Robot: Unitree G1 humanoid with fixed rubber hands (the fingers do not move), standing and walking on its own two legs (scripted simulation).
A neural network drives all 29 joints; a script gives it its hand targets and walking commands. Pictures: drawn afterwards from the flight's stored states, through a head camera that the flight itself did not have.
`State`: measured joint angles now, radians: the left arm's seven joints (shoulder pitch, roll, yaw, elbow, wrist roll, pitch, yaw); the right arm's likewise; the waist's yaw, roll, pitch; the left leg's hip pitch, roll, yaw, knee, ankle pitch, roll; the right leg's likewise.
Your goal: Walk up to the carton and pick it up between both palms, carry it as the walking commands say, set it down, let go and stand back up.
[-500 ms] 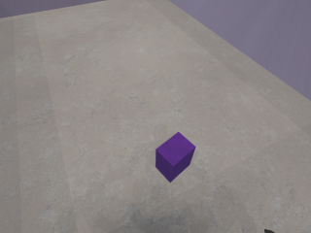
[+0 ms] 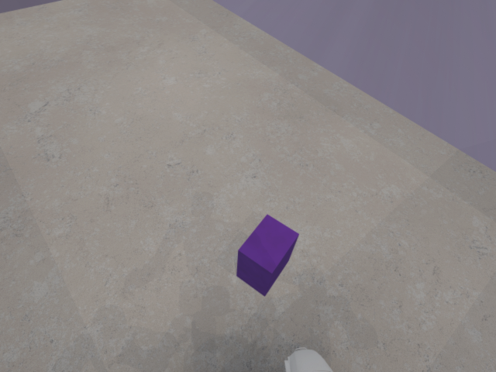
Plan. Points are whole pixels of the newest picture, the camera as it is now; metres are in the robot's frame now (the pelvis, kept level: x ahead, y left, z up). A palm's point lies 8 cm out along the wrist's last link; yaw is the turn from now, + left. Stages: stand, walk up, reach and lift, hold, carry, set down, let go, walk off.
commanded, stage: walk up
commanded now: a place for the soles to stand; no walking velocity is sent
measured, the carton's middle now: (266, 256) +0.59 -0.11 -0.64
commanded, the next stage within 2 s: none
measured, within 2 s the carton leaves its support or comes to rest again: neither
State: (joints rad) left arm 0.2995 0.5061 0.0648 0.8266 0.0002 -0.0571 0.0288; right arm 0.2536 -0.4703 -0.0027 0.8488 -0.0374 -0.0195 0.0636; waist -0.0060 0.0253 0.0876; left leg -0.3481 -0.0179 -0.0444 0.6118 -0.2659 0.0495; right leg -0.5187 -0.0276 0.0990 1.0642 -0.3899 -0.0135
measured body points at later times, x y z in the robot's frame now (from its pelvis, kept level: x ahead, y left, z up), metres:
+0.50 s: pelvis +0.08 +0.02 -0.01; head +0.10 -0.03 +0.44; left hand +0.20 +0.38 -0.06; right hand +0.13 -0.31 -0.14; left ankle +0.11 +0.14 -0.69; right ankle +0.11 -0.13 -0.73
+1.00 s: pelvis +0.18 +0.17 +0.00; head +0.24 +0.17 +0.45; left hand +0.33 +0.50 -0.11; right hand +0.12 -0.17 -0.09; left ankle +0.17 +0.19 -0.69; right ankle +0.15 +0.02 -0.72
